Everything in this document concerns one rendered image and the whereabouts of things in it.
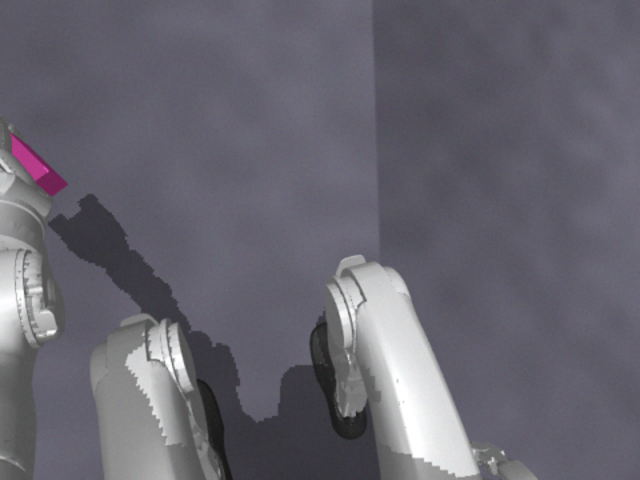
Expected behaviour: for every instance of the left robot foot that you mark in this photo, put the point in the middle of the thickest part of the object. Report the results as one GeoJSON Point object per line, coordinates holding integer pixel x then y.
{"type": "Point", "coordinates": [215, 428]}

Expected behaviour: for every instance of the left robot arm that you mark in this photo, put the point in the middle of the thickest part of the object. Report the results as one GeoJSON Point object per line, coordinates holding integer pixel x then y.
{"type": "Point", "coordinates": [32, 312]}

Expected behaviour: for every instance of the left robot hand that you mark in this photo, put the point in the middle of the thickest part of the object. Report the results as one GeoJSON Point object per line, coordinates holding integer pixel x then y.
{"type": "Point", "coordinates": [6, 144]}

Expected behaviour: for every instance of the right robot hand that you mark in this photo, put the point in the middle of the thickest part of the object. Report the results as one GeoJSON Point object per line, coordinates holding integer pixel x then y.
{"type": "Point", "coordinates": [495, 462]}

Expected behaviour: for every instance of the small box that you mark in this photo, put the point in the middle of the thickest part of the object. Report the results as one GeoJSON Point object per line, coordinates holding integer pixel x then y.
{"type": "Point", "coordinates": [42, 173]}

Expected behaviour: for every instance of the right robot foot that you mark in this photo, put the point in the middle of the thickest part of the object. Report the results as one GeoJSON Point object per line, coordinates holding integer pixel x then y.
{"type": "Point", "coordinates": [346, 427]}

